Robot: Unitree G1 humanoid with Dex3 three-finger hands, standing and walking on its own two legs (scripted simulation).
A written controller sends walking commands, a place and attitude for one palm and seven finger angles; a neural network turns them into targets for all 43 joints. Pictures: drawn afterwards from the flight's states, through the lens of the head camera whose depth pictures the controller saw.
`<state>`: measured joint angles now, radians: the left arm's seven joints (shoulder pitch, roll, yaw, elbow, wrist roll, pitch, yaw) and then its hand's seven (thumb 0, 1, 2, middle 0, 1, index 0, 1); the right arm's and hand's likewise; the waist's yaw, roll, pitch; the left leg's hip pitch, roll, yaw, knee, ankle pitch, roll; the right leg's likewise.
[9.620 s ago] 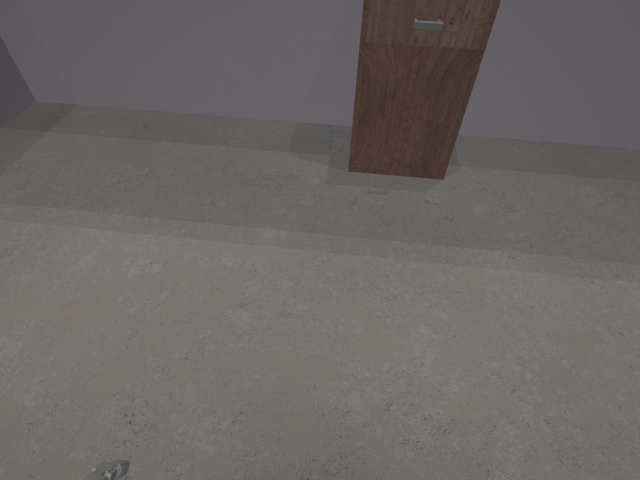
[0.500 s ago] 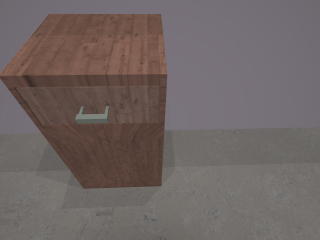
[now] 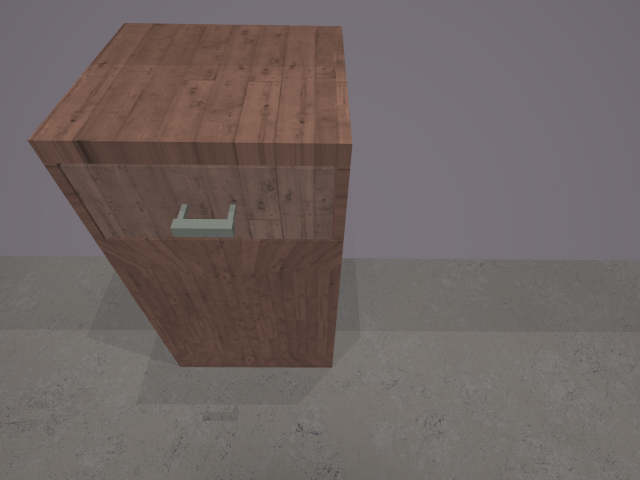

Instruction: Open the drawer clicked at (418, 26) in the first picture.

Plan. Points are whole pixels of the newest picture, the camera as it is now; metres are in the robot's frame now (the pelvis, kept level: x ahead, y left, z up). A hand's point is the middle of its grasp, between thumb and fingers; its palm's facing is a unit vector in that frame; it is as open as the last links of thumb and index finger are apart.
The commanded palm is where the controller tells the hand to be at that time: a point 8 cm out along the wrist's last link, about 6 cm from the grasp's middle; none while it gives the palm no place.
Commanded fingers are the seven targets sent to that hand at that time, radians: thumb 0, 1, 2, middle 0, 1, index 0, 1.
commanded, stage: raise the hand with hooked fingers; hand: left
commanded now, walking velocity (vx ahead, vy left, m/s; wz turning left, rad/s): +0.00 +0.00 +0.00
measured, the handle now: (206, 219) +0.51 +0.25 -0.02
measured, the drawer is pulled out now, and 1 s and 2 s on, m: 0.00 0.00 0.00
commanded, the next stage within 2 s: move the hooked fingers above the handle in 1.82 s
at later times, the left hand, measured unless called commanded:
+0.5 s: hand (151, 469) +0.14 +0.21 -0.05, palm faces +0.04 -0.09 -0.99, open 9.5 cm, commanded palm +0.15 +0.22 +0.02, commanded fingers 0.00 0.20 0.60 -0.25 -0.75 -0.25 -0.75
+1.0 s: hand (168, 340) +0.26 +0.21 +0.03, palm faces +0.16 -0.08 -0.98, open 12.4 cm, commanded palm +0.23 +0.22 +0.09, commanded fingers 0.00 -0.38 0.35 -0.29 -1.12 -0.29 -1.12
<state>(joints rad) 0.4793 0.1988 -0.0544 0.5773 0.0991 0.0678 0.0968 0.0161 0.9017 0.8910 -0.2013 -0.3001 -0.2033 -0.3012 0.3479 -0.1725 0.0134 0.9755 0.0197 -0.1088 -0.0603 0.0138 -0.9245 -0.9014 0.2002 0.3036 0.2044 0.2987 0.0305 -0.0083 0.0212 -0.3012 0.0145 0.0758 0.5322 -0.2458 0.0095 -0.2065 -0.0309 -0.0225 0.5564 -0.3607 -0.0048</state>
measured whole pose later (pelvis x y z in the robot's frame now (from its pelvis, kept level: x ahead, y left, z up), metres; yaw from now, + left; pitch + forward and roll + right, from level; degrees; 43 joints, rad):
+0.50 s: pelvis -0.02 -0.05 -0.05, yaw +3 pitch +10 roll +1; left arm 0.44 0.40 -0.01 -0.01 1.03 -0.12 0.47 0.01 0.40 0.69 -0.26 -0.61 -0.26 -0.61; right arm 0.04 -0.26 -0.06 0.57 -0.09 0.02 -0.01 0.01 -0.91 -0.90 0.20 0.30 0.20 0.30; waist 0.13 0.01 -0.13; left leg -0.75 0.05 -0.02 0.93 -0.37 -0.03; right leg -0.64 0.00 -0.10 0.99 -0.54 -0.08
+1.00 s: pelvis +0.00 -0.02 -0.02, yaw -2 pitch +8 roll +1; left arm 0.25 0.41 0.00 -0.05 0.97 0.00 0.38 0.00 -0.16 0.44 -0.30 -0.98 -0.30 -0.98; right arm 0.17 -0.28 -0.08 0.65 -0.05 0.05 -0.04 0.01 -0.91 -0.90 0.20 0.30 0.20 0.30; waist 0.05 0.05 -0.10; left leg -0.54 0.00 -0.03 0.74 -0.34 -0.03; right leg -0.46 0.01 0.01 0.79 -0.46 -0.03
